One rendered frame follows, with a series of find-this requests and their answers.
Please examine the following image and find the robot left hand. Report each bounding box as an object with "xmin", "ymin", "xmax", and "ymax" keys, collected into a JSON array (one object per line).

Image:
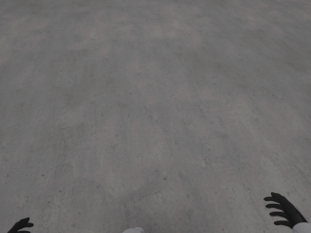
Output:
[{"xmin": 8, "ymin": 217, "xmax": 34, "ymax": 233}]

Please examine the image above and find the robot right hand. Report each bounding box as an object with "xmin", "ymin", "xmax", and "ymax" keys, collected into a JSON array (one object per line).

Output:
[{"xmin": 263, "ymin": 192, "xmax": 308, "ymax": 229}]

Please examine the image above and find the robot right forearm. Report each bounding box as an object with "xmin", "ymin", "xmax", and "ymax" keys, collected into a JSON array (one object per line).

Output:
[{"xmin": 293, "ymin": 222, "xmax": 311, "ymax": 233}]

